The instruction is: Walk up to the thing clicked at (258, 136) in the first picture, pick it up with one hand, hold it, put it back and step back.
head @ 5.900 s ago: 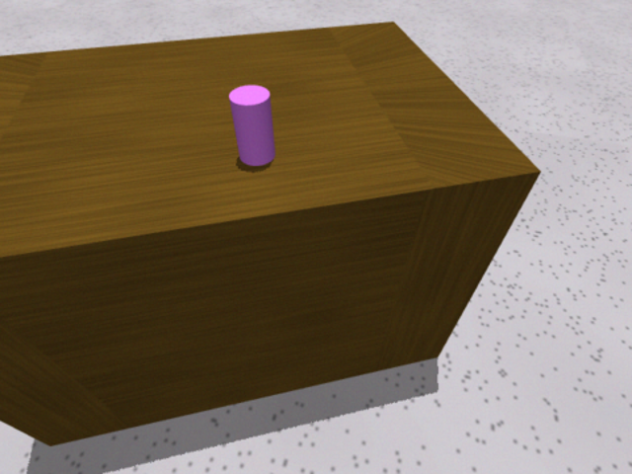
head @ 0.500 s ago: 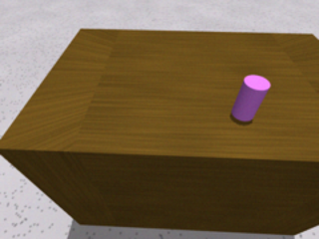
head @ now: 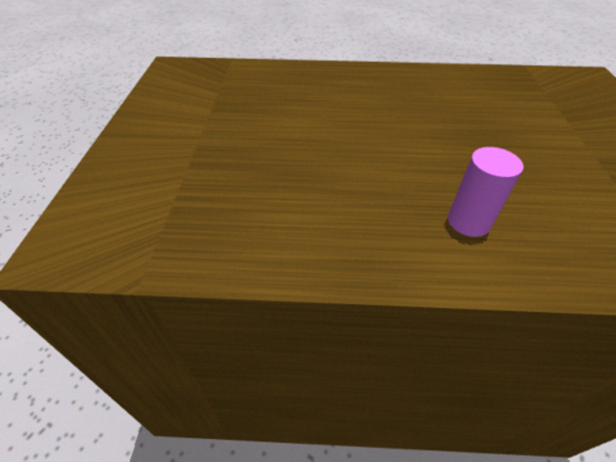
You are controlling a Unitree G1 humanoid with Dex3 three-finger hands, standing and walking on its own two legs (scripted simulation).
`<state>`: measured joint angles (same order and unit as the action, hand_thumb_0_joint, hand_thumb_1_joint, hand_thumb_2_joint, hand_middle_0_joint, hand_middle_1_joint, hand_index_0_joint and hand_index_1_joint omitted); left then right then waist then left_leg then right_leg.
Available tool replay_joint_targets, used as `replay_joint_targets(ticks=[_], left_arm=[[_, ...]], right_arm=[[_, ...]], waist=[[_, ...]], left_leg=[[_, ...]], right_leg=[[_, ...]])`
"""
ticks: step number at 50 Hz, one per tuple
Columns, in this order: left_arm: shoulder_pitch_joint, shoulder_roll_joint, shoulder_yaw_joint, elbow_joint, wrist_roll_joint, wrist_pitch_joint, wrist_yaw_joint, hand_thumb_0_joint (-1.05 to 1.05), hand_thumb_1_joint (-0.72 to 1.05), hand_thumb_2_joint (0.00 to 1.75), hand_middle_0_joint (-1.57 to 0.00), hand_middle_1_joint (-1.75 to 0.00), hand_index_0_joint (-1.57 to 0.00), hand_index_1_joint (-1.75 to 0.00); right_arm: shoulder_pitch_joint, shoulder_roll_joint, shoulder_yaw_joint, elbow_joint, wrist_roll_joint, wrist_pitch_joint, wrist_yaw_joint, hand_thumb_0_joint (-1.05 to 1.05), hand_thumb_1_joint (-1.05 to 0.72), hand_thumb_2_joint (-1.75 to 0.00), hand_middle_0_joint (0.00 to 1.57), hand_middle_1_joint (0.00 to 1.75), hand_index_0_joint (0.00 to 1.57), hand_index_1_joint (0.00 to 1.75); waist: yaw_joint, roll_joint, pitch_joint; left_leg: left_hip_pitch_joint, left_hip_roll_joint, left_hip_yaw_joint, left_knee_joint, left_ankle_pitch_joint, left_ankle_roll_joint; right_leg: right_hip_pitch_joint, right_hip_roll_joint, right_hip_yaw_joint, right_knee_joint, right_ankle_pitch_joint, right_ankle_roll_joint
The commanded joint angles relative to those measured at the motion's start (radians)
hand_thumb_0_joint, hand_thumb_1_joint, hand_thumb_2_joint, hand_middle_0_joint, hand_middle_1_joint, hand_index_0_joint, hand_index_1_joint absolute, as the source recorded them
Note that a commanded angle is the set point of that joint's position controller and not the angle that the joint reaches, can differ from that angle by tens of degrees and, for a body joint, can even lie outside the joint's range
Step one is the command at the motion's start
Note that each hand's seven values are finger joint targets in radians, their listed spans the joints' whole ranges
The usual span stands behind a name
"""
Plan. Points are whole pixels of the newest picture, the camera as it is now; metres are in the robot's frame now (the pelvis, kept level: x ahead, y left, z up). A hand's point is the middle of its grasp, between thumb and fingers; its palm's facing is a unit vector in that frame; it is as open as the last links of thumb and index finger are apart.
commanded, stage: rise first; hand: right
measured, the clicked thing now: (482, 193) +0.49 -0.26 +0.08
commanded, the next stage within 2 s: go down in 1.90 s
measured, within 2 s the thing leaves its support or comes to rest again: neither
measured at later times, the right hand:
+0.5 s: hand (530, 441) +0.18 -0.27 -0.05, palm faces +0.29 +0.88 -0.37, open 16.2 cm
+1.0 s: hand (594, 407) +0.18 -0.27 +0.08, palm faces +0.38 +0.83 -0.41, open 17.7 cm
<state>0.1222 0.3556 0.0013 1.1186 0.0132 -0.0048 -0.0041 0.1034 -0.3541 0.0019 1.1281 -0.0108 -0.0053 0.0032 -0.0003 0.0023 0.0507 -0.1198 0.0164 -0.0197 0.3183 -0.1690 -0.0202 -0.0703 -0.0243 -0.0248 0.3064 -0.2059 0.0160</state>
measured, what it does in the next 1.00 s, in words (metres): stands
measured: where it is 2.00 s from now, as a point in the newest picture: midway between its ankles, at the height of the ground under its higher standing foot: outside the picture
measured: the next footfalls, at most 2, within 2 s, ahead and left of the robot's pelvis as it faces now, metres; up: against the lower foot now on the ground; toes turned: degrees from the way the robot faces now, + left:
none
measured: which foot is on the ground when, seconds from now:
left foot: down 0.00-1.00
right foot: down 0.00-1.00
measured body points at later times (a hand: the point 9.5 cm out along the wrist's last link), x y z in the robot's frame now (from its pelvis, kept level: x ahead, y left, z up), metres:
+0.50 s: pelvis +0.01 +0.00 -0.01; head +0.02 +0.01 +0.44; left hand +0.18 +0.26 -0.09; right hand +0.16 -0.31 -0.03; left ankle +0.00 +0.13 -0.75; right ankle -0.02 -0.13 -0.75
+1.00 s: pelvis +0.00 +0.00 -0.01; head +0.00 +0.02 +0.44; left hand +0.17 +0.26 -0.09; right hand +0.15 -0.31 +0.10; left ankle +0.00 +0.13 -0.75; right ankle -0.02 -0.13 -0.75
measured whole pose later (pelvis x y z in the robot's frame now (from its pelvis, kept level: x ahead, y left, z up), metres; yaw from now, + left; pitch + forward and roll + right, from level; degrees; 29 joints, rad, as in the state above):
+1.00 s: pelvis +0.00 +0.00 -0.01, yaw -3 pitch -3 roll +0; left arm 0.26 0.23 0.15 0.60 -0.02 -0.07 0.05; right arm 0.45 -0.33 -0.29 -0.13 0.05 -0.17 -0.04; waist -0.05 -0.04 0.04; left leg -0.13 0.03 0.03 0.42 -0.24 -0.02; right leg -0.10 -0.01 0.02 0.41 -0.26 0.02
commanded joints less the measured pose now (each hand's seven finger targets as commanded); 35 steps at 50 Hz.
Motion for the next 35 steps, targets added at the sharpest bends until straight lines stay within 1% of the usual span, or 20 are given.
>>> replay_joint_targets(ticks=[1, 2, 3, 4, 6, 7, 8, 10, 12, 14, 16, 17, 20, 21, 22, 23, 24, 30, 32, 35], left_arm=[[-0.359, 0.077, 0.014, -0.446, -0.114, -0.153, 0.041, 0.00, 0.66, 0.66, -0.03, -0.06, -0.01, -0.06], [-0.240, 0.135, 0.046, -0.348, -0.115, -0.144, 0.057, 0.00, 0.58, 0.58, -0.03, -0.03, -0.01, -0.05], [-0.172, 0.204, 0.107, -0.289, -0.108, -0.129, 0.068, 0.00, 0.50, 0.50, -0.03, -0.03, -0.01, -0.05], [-0.167, 0.224, 0.138, -0.304, -0.100, -0.125, 0.076, 0.00, 0.42, 0.42, -0.03, -0.03, -0.02, -0.04], [-0.128, 0.134, 0.133, -0.239, -0.080, -0.131, 0.077, 0.00, 0.29, 0.26, -0.04, -0.04, -0.03, -0.04], [-0.126, 0.133, 0.154, -0.273, -0.066, -0.131, 0.076, 0.00, 0.22, 0.18, -0.04, -0.04, -0.04, -0.04], [-0.023, 0.130, 0.178, -0.289, -0.054, -0.123, 0.076, 0.00, 0.17, 0.17, -0.04, -0.04, -0.04, -0.04], [0.057, 0.137, 0.187, -0.295, -0.047, -0.110, 0.080, 0.00, 0.06, 0.10, -0.05, -0.05, -0.07, -0.03], [0.080, 0.083, 0.168, -0.336, -0.047, -0.103, 0.076, 0.00, -0.04, 0.08, -0.05, -0.05, -0.06, -0.03], [-0.030, 0.044, 0.134, -0.501, -0.053, -0.109, 0.075, 0.00, -0.18, 0.07, -0.06, -0.04, -0.06, -0.04], [-0.011, 0.068, 0.157, -0.481, -0.048, -0.107, 0.087, 0.00, -0.31, 0.05, -0.06, -0.04, -0.06, -0.04], [-0.063, 0.056, 0.136, -0.570, -0.051, -0.116, 0.088, 0.00, -0.37, 0.05, -0.06, -0.04, -0.06, -0.05], [-0.028, 0.058, 0.143, -0.626, -0.047, -0.125, 0.098, 0.00, -0.50, 0.02, -0.07, -0.05, -0.07, -0.05], [-0.044, 0.028, 0.112, -0.676, -0.050, -0.128, 0.097, 0.00, -0.51, 0.02, -0.07, -0.05, -0.07, -0.05], [-0.010, 0.026, 0.118, -0.667, -0.047, -0.126, 0.101, 0.00, -0.52, 0.02, -0.07, -0.05, -0.07, -0.06], [0.019, 0.026, 0.118, -0.662, -0.046, -0.123, 0.102, 0.00, -0.52, 0.02, -0.07, -0.05, -0.06, -0.06], [-0.005, 0.025, 0.118, -0.685, -0.044, -0.126, 0.101, 0.00, -0.53, 0.03, -0.07, -0.05, -0.06, -0.06], [0.150, 0.010, 0.163, -0.623, -0.045, -0.106, 0.078, 0.00, -0.54, 0.02, -0.06, -0.04, -0.06, -0.05], [0.122, 0.024, 0.184, -0.626, -0.046, -0.104, 0.068, 0.00, -0.54, 0.01, -0.06, -0.04, -0.06, -0.04], [0.051, 0.027, 0.189, -0.657, -0.042, -0.108, 0.060, 0.00, -0.56, 0.02, -0.06, -0.04, -0.05, -0.05]], right_arm=[[-0.348, -0.068, -0.016, -0.459, 0.113, -0.144, -0.045, 0.00, -0.66, -0.66, 0.06, 0.06, 0.06, 0.06], [-0.223, -0.155, -0.053, -0.364, 0.109, -0.136, -0.060, 0.00, -0.58, -0.58, 0.06, 0.04, 0.06, 0.04], [-0.140, -0.228, -0.132, -0.246, 0.103, -0.114, -0.080, 0.00, -0.50, -0.50, 0.06, 0.04, 0.06, 0.04], [-0.153, -0.236, -0.157, -0.275, 0.094, -0.112, -0.086, 0.00, -0.42, -0.42, 0.06, 0.04, 0.06, 0.04], [-0.158, -0.169, -0.153, -0.300, 0.072, -0.121, -0.088, 0.00, -0.27, -0.26, 0.06, 0.04, 0.06, 0.04], [-0.085, -0.195, -0.201, -0.337, 0.059, -0.119, -0.089, 0.00, -0.20, -0.19, 0.06, 0.04, 0.05, 0.04], [0.039, -0.214, -0.246, -0.397, 0.054, -0.114, -0.091, 0.00, -0.15, -0.18, 0.06, 0.04, 0.05, 0.04], [0.082, -0.180, -0.228, -0.406, 0.054, -0.097, -0.087, 0.00, -0.02, -0.14, 0.06, 0.05, 0.05, 0.05], [0.104, -0.153, -0.228, -0.496, 0.057, -0.091, -0.083, 0.00, 0.08, -0.12, 0.05, 0.05, 0.05, 0.05], [0.038, -0.113, -0.194, -0.663, 0.063, -0.091, -0.080, 0.00, 0.20, -0.10, 0.05, 0.05, 0.05, 0.05], [0.039, -0.141, -0.216, -0.694, 0.059, -0.088, -0.088, 0.00, 0.31, -0.08, 0.04, 0.05, 0.05, 0.05], [-0.011, -0.118, -0.188, -0.798, 0.064, -0.096, -0.089, 0.00, 0.35, -0.07, 0.04, 0.05, 0.05, 0.05], [0.061, -0.142, -0.226, -0.870, 0.056, -0.102, -0.099, 0.00, 0.46, -0.05, 0.04, 0.05, 0.04, 0.05], [0.049, -0.137, -0.217, -0.958, 0.060, -0.111, -0.099, 0.00, 0.48, -0.05, 0.04, 0.05, 0.04, 0.05], [0.068, -0.162, -0.247, -0.993, 0.059, -0.116, -0.102, 0.00, 0.50, -0.05, 0.04, 0.05, 0.04, 0.05], [0.113, -0.149, -0.244, -0.982, 0.059, -0.113, -0.100, 0.00, 0.50, -0.05, 0.04, 0.05, 0.04, 0.05], [0.130, -0.164, -0.267, -1.035, 0.059, -0.118, -0.101, 0.00, 0.51, -0.05, 0.04, 0.05, 0.04, 0.05], [0.256, -0.137, -0.313, -1.164, 0.069, -0.130, -0.074, 0.00, 0.61, -0.03, 0.03, 0.06, 0.04, 0.06], [0.231, -0.151, -0.339, -1.236, 0.075, -0.139, -0.065, 0.00, 0.60, -0.03, 0.03, 0.06, 0.04, 0.06], [0.253, -0.130, -0.335, -1.305, 0.075, -0.152, -0.057, 0.00, 0.61, -0.03, 0.03, 0.06, 0.04, 0.06]], waist=[[-0.024, 0.028, -0.128], [-0.014, -0.006, -0.061], [-0.022, 0.015, -0.061], [-0.009, 0.004, -0.143], [-0.012, -0.042, -0.217], [-0.038, -0.042, -0.251], [-0.038, -0.060, -0.306], [-0.003, -0.026, -0.286], [-0.007, -0.044, -0.267], [-0.012, -0.032, -0.245], [-0.005, -0.040, -0.190], [-0.009, -0.044, -0.185], [-0.015, -0.038, -0.211], [-0.024, -0.042, -0.212], [-0.024, -0.042, -0.190], [-0.020, -0.022, -0.171], [-0.037, -0.026, -0.186], [-0.020, -0.034, -0.110], [-0.026, -0.040, -0.097], [-0.037, -0.019, -0.104]], left_leg=[[-0.015, -0.020, 0.049, 0.028, 0.005, 0.016], [-0.057, -0.010, 0.041, 0.017, -0.025, 0.020], [-0.098, -0.020, 0.057, 0.057, -0.013, 0.015], [-0.078, -0.014, 0.057, 0.086, 0.028, 0.015], [-0.066, -0.009, 0.048, 0.104, 0.086, 0.023], [-0.042, -0.012, 0.050, 0.107, 0.106, 0.028], [0.003, -0.014, 0.051, 0.108, 0.167, 0.028], [0.007, -0.025, 0.064, 0.095, 0.234, 0.020], [0.007, -0.028, 0.073, 0.088, 0.243, 0.019], [0.005, -0.026, 0.075, 0.073, 0.206, 0.020], [-0.021, -0.023, 0.076, 0.057, 0.164, 0.020], [-0.020, -0.020, 0.075, 0.052, 0.143, 0.021], [0.007, -0.019, 0.080, 0.059, 0.171, 0.022], [0.015, -0.016, 0.079, 0.059, 0.175, 0.022], [0.008, -0.013, 0.078, 0.059, 0.180, 0.020], [0.010, -0.010, 0.078, 0.056, 0.190, 0.016], [0.028, -0.007, 0.079, 0.056, 0.198, 0.015], [0.007, -0.012, 0.087, 0.059, 0.225, 0.014], [0.004, -0.012, 0.087, 0.057, 0.212, 0.015], [0.016, -0.009, 0.087, 0.056, 0.200, 0.015]], right_leg=[[-0.115, 0.003, -0.005, 0.031, 0.046, -0.022], [-0.134, 0.014, -0.012, 0.035, 0.017, -0.024], [-0.185, 0.017, -0.013, 0.062, 0.028, -0.025], [-0.165, 0.016, -0.010, 0.086, 0.068, -0.022], [-0.150, 0.018, -0.009, 0.108, 0.137, -0.018], [-0.152, 0.021, -0.007, 0.104, 0.159, -0.017], [-0.120, 0.025, -0.009, 0.103, 0.218, -0.016], [-0.099, 0.023, -0.012, 0.093, 0.270, -0.014], [-0.092, 0.024, -0.013, 0.084, 0.277, -0.012], [-0.105, 0.019, -0.009, 0.071, 0.242, -0.013], [-0.115, 0.018, -0.009, 0.060, 0.195, -0.018], [-0.110, 0.018, -0.008, 0.053, 0.174, -0.018], [-0.071, 0.018, -0.002, 0.060, 0.215, -0.017], [-0.063, 0.022, -0.005, 0.059, 0.218, -0.018], [-0.061, 0.025, -0.005, 0.063, 0.226, -0.020], [-0.059, 0.028, -0.008, 0.065, 0.232, -0.024], [-0.052, 0.031, -0.007, 0.067, 0.242, -0.023], [-0.050, 0.029, -0.016, 0.062, 0.270, -0.023], [-0.056, 0.030, -0.013, 0.063, 0.261, -0.021], [-0.053, 0.026, -0.008, 0.060, 0.255, -0.022]])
